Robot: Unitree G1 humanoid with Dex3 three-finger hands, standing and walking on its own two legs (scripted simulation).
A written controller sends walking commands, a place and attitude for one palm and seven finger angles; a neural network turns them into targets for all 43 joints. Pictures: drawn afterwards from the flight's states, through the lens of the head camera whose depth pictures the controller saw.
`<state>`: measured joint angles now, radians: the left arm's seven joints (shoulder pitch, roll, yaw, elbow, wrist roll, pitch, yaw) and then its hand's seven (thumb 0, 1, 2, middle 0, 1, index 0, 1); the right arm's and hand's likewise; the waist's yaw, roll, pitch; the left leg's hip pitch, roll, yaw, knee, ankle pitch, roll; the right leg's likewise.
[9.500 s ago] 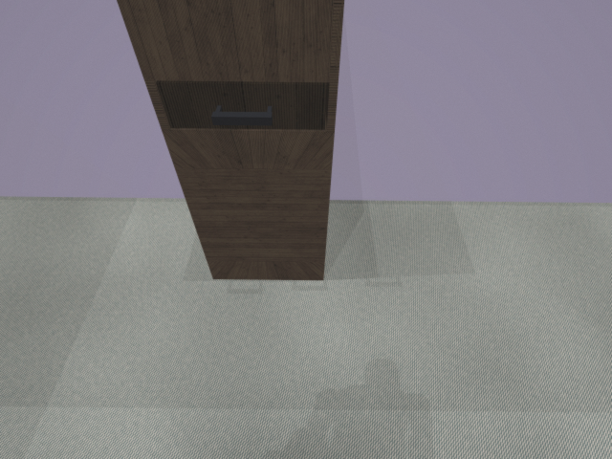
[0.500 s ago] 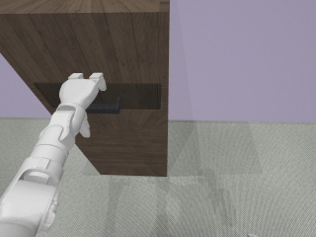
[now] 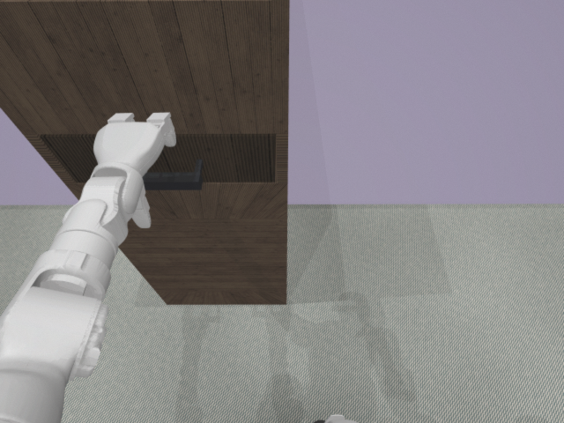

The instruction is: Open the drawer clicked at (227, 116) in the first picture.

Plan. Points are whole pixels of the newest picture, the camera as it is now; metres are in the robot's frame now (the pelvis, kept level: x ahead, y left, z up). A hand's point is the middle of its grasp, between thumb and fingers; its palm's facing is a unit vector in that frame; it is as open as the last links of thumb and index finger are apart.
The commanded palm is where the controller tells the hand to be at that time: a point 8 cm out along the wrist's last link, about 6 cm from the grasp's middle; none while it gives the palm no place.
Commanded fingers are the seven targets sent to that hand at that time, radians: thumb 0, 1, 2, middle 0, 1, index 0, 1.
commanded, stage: move the hooked fingers above the handle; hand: left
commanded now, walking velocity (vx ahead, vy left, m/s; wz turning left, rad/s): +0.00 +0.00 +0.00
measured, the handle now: (163, 172) +0.52 +0.20 +0.01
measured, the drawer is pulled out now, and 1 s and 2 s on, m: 0.00 0.00 0.00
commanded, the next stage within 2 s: lower the fingers behind the handle in 0.72 s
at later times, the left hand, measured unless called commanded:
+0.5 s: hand (143, 170) +0.48 +0.21 +0.07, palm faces -0.02 -0.01 -1.00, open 13.6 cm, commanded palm +0.46 +0.22 +0.11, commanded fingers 0.00 -0.50 0.30 -0.30 -1.20 -0.30 -1.20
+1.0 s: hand (144, 170) +0.48 +0.21 +0.07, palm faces +0.00 +0.00 -1.00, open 13.5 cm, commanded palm +0.46 +0.22 +0.10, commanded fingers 0.00 -0.50 0.30 -0.30 -1.20 -0.30 -1.20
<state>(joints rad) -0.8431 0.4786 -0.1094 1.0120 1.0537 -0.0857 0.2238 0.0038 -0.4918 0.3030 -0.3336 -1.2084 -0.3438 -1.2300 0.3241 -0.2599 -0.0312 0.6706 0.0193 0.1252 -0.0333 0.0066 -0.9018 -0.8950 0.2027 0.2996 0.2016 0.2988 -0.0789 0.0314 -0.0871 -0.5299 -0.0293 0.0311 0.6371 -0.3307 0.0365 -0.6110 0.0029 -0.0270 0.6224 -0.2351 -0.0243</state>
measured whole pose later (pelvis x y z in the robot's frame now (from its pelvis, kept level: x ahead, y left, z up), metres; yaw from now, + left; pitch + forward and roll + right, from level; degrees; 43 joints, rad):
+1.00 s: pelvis +0.00 +0.00 +0.00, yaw +0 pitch +14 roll +0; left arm -0.86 0.48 -0.09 1.03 1.08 -0.11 0.27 0.00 -0.49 0.30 -0.35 -1.24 -0.36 -1.25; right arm 0.32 -0.26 -0.02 0.66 0.02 0.11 -0.04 0.01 -0.90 -0.89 0.20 0.30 0.20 0.30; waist -0.08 0.03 -0.10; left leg -0.59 -0.03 0.04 0.68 -0.34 0.04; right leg -0.67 0.01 -0.02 0.66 -0.24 -0.02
